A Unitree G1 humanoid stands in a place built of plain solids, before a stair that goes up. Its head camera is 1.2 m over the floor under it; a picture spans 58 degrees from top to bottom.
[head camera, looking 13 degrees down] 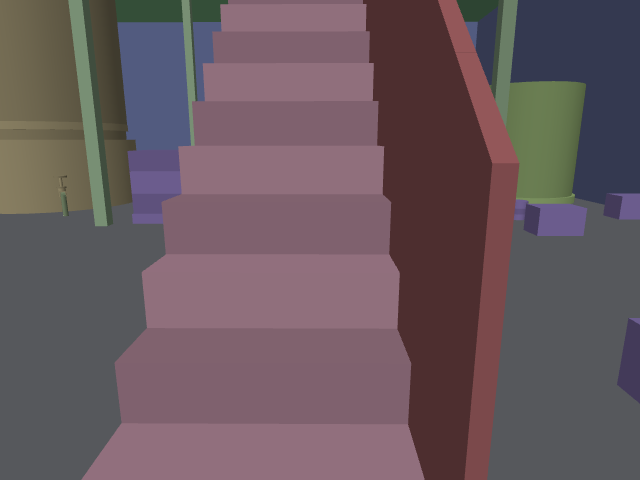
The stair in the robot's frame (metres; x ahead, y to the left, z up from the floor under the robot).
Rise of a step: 0.20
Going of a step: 0.23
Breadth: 0.88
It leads straight ahead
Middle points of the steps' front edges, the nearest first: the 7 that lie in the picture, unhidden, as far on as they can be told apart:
1.11 0.14 0.59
1.34 0.14 0.78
1.57 0.14 0.98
1.80 0.14 1.18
2.03 0.14 1.37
2.26 0.14 1.57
2.49 0.14 1.76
